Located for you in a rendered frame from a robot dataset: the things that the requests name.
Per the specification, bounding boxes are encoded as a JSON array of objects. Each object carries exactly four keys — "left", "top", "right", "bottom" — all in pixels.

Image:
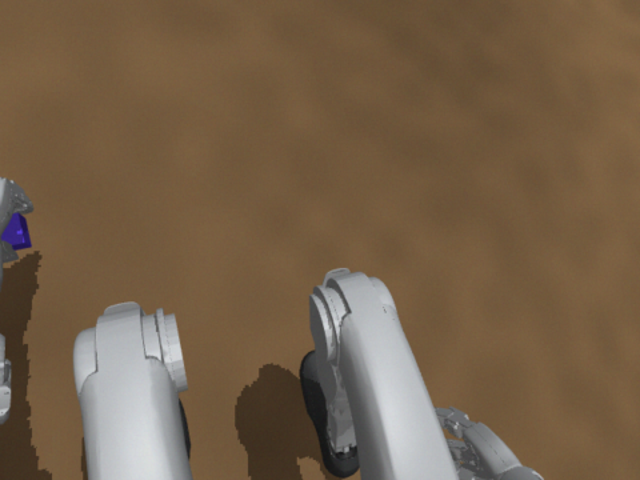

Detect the right robot foot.
[{"left": 300, "top": 350, "right": 359, "bottom": 478}]

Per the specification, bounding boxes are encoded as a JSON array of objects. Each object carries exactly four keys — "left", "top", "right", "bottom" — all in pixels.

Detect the right robot hand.
[{"left": 434, "top": 406, "right": 523, "bottom": 480}]

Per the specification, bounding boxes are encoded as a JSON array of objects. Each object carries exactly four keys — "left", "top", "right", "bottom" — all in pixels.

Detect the small box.
[{"left": 1, "top": 213, "right": 32, "bottom": 250}]

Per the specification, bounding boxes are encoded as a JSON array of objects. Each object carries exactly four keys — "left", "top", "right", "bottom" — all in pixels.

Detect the left robot hand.
[{"left": 0, "top": 177, "right": 34, "bottom": 263}]

